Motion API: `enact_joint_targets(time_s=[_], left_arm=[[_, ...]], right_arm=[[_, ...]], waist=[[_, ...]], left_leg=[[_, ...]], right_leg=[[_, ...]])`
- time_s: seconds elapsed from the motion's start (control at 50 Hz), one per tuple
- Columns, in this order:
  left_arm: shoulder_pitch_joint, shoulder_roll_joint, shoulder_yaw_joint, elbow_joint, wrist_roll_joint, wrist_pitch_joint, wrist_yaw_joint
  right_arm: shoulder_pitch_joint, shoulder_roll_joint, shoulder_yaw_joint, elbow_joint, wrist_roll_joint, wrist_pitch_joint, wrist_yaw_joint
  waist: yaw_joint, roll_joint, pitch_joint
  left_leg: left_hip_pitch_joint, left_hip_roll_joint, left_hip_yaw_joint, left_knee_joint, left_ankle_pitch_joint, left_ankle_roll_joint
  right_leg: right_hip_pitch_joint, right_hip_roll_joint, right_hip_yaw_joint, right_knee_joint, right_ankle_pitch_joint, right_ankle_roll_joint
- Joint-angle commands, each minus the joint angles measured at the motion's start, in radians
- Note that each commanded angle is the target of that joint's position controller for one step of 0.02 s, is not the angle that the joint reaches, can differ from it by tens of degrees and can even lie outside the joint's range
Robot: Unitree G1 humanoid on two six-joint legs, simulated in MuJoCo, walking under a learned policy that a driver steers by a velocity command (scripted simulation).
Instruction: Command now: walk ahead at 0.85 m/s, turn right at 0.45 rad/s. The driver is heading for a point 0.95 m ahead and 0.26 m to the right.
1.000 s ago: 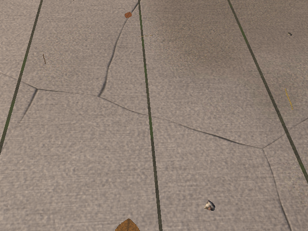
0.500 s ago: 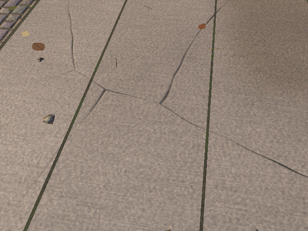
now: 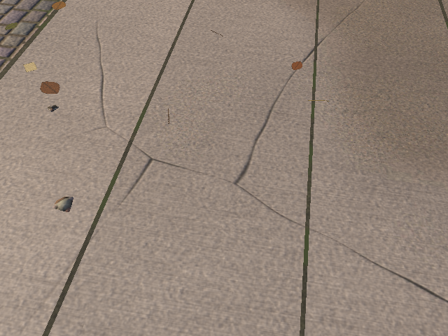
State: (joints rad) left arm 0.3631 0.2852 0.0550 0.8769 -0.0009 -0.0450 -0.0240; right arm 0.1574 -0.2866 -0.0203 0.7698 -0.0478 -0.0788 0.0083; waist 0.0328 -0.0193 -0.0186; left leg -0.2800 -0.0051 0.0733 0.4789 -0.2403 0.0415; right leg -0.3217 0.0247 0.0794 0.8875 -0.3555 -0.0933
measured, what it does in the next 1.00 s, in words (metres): walks ahead, turning right: right foot, then left foot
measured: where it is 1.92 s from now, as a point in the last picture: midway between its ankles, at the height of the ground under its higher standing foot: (332, 189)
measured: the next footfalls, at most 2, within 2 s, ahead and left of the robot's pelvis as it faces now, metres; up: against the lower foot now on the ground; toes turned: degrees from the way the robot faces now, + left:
right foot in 0.42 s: +0.42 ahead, -0.11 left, +0.00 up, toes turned -24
left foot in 0.84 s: +0.89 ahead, -0.21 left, +0.00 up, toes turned -28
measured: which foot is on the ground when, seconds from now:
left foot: down 0.00-0.40, up 0.42-0.82, down 0.84-1.00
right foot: up 0.00-0.40, down 0.42-0.86, up 0.88-1.00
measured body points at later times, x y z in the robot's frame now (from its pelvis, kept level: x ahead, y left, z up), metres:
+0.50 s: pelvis +0.35 -0.07 -0.04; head +0.38 -0.07 +0.41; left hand +0.55 +0.16 -0.16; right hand +0.31 -0.34 -0.15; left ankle +0.21 +0.13 -0.59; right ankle +0.39 -0.09 -0.74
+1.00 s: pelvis +0.79 -0.22 -0.01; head +0.81 -0.25 +0.44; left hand +1.02 -0.05 -0.11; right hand +0.68 -0.49 -0.14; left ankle +0.86 -0.19 -0.74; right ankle +0.66 -0.28 -0.62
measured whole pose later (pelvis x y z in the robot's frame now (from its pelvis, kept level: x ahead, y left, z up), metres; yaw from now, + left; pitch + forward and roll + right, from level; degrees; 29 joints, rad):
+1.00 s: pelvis +0.79 -0.22 -0.01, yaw -26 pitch +0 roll +2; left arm 0.20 0.28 0.01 0.79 0.05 -0.10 0.00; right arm 0.36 -0.31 -0.05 0.87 -0.02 -0.06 0.02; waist -0.02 -0.02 0.07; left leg -0.29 -0.14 0.03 0.47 -0.17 0.10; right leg -0.44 0.02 0.05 1.33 -0.30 -0.05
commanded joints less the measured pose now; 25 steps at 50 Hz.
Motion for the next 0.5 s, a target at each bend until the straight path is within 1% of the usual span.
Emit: enact_joint_targets(time_s=[0.02, 0.04, 0.06, 0.08, 0.12, 0.16, 0.18, 0.22, 0.26, 0.28, 0.3, 0.32, 0.34, 0.36, 0.38, 0.4, 0.42, 0.44, 0.46, 0.48, 0.5], left_arm=[[-0.101, 0.09, 0.014, -0.107, 0.012, -0.016, -0.019], [-0.096, 0.093, 0.017, -0.099, 0.026, -0.004, -0.03], [-0.112, 0.084, 0.016, -0.098, 0.033, 0.008, -0.041], [-0.13, 0.068, 0.013, -0.108, 0.033, 0.015, -0.048], [-0.188, 0.053, 0.01, -0.125, 0.024, 0.026, -0.055], [-0.255, 0.048, 0.007, -0.148, 0.016, 0.031, -0.06], [-0.29, 0.045, 0.004, -0.16, 0.016, 0.033, -0.063], [-0.358, 0.036, -0.006, -0.189, 0.021, 0.033, -0.071], [-0.418, 0.022, -0.02, -0.219, 0.025, 0.03, -0.078], [-0.419, 0.015, -0.027, -0.227, 0.021, 0.03, -0.078], [-0.416, 0.022, -0.029, -0.231, 0.018, 0.031, -0.074], [-0.384, 0.038, -0.026, -0.224, 0.016, 0.033, -0.069], [-0.305, 0.061, -0.02, -0.206, 0.014, 0.035, -0.061], [-0.157, 0.099, -0.004, -0.169, 0.012, 0.036, -0.053], [0.043, 0.148, 0.022, -0.113, 0.011, 0.034, -0.04], [0.217, 0.191, 0.053, -0.054, 0.012, 0.027, -0.019], [0.124, 0.239, 0.078, -0.05, -0.008, 0.038, 0.003], [0.048, 0.346, 0.093, -0.092, 0.03, 0.051, -0.002], [0.078, 0.304, 0.095, -0.107, 0.025, 0.048, 0.006], [0.067, 0.243, 0.082, -0.083, 0.024, 0.04, 0.015], [0.034, 0.2, 0.069, -0.074, 0.027, 0.026, 0.021]], right_arm=[[0.131, -0.131, -0.037, -0.012, 0.009, -0.012, -0.011], [0.129, -0.119, -0.033, -0.01, 0.013, -0.016, -0.015], [0.141, -0.113, -0.031, 0.0, 0.017, -0.022, -0.017], [0.166, -0.113, -0.032, 0.013, 0.02, -0.029, -0.014], [0.205, -0.098, -0.032, 0.039, 0.023, -0.038, -0.007], [0.221, -0.076, -0.027, 0.055, 0.019, -0.046, -0.001], [0.234, -0.066, -0.025, 0.066, 0.017, -0.05, -0.001], [0.267, -0.056, -0.021, 0.092, 0.016, -0.054, -0.007], [0.289, -0.064, -0.02, 0.114, 0.02, -0.051, -0.018], [0.274, -0.077, -0.019, 0.116, 0.019, -0.049, -0.023], [0.279, -0.101, -0.023, 0.118, 0.019, -0.046, -0.032], [0.29, -0.13, -0.029, 0.12, 0.019, -0.038, -0.044], [0.277, -0.166, -0.04, 0.115, 0.015, -0.023, -0.056], [0.239, -0.198, -0.051, 0.101, 0.007, -0.004, -0.063], [0.189, -0.223, -0.062, 0.08, -0.001, 0.013, -0.061], [0.157, -0.22, -0.065, 0.067, -0.002, 0.021, -0.046], [0.109, -0.092, -0.037, 0.037, -0.005, 0.007, -0.019], [0.136, -0.054, -0.019, -0.095, 0.025, -0.025, -0.009], [0.055, -0.102, -0.015, -0.115, 0.013, -0.056, -0.01], [0.049, -0.11, -0.012, -0.113, 0.017, -0.07, -0.008], [0.037, -0.107, -0.009, -0.111, 0.007, -0.065, -0.01]], waist=[[-0.071, 0.106, 0.021], [-0.06, 0.123, 0.033], [-0.062, 0.121, 0.056], [-0.062, 0.115, 0.071], [-0.066, 0.088, 0.113], [-0.066, 0.085, 0.147], [-0.068, 0.087, 0.164], [-0.071, 0.077, 0.192], [-0.07, 0.067, 0.205], [-0.05, 0.071, 0.195], [-0.036, 0.088, 0.163], [-0.01, 0.111, 0.119], [0.042, 0.142, 0.066], [0.123, 0.167, -0.012], [0.212, 0.173, -0.101], [0.278, 0.118, -0.159], [0.181, -0.126, -0.065], [0.067, -0.232, -0.177], [0.116, -0.02, -0.181], [0.064, 0.075, -0.043], [0.005, 0.145, 0.038]], left_leg=[[0.355, 0.332, -0.424, -0.325, -0.419, 0.046], [0.32, 0.307, -0.344, -0.351, -0.353, 0.033], [0.299, 0.276, -0.262, -0.365, -0.26, 0.02], [0.292, 0.269, -0.207, -0.372, -0.191, 0.015], [0.279, 0.249, -0.1, -0.392, -0.066, -0.002], [0.251, 0.221, 0.001, -0.411, 0.05, -0.014], [0.249, 0.211, 0.043, -0.416, 0.114, -0.015], [0.28, 0.203, 0.112, -0.421, 0.273, -0.02], [0.32, 0.197, 0.176, -0.411, 0.478, -0.037], [0.321, 0.192, 0.215, -0.381, 0.684, -0.051], [0.343, 0.202, 0.231, -0.328, 0.966, -0.055], [0.394, 0.218, 0.236, -0.251, 1.214, -0.058], [0.431, 0.241, 0.233, -0.135, 1.381, -0.058], [0.426, 0.265, 0.221, 0.051, 1.474, -0.046], [0.362, 0.285, 0.193, 0.302, 1.445, -0.019], [0.192, 0.243, 0.181, 0.642, 1.138, 0.001], [-0.168, 0.038, 0.142, 0.997, 0.002, -0.013], [-0.57, -0.065, -0.045, 1.256, -0.238, -0.06], [-0.642, 0.002, -0.177, 1.2, -0.156, -0.043], [-0.617, 0.048, -0.18, 1.081, -0.108, -0.04], [-0.55, 0.087, -0.174, 0.974, -0.103, -0.049]], right_leg=[[-0.521, -0.085, 0.041, 0.262, 0.105, -0.004], [-0.507, -0.103, 0.017, 0.28, 0.127, 0.012], [-0.519, -0.109, -0.003, 0.318, 0.167, 0.022], [-0.541, -0.114, -0.01, 0.341, 0.203, 0.026], [-0.586, -0.117, -0.023, 0.349, 0.269, 0.03], [-0.584, -0.106, -0.058, 0.298, 0.334, 0.027], [-0.585, -0.103, -0.082, 0.263, 0.358, 0.023], [-0.586, -0.1, -0.143, 0.168, 0.371, 0.005], [-0.53, -0.085, -0.214, 0.03, 0.366, -0.022], [-0.443, -0.058, -0.254, -0.045, 0.355, -0.045], [-0.352, -0.018, -0.296, -0.091, 0.343, -0.067], [-0.284, 0.023, -0.323, -0.111, 0.318, -0.084], [-0.201, 0.053, -0.325, -0.126, 0.268, -0.101], [-0.057, 0.078, -0.31, -0.123, 0.2, -0.124], [0.141, 0.092, -0.265, -0.141, 0.114, -0.158], [0.396, 0.089, -0.176, -0.258, 0.085, -0.19], [0.508, -0.034, 0.061, -0.291, 0.013, -0.22], [0.743, -0.235, 0.642, -0.462, -0.026, -0.435], [0.721, -0.281, 0.739, -0.611, -0.107, -0.415], [0.553, -0.269, 0.679, -0.663, -0.087, -0.366], [0.391, -0.225, 0.585, -0.676, -0.007, -0.32]])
